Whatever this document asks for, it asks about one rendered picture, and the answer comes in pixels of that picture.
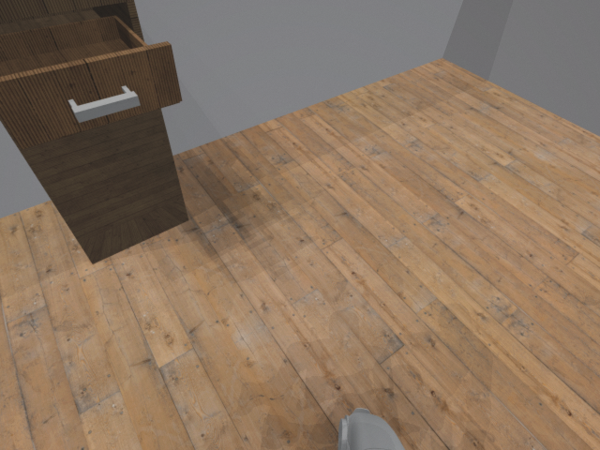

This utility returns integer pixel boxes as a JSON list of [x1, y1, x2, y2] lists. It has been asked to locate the right robot thigh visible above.
[[338, 412, 405, 450]]

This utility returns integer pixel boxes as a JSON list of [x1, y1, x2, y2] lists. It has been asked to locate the handle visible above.
[[68, 86, 141, 123]]

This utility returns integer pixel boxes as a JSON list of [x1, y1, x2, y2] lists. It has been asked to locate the cabinet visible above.
[[0, 0, 188, 264]]

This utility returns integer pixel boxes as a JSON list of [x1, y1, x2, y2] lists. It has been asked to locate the drawer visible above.
[[0, 15, 182, 149]]

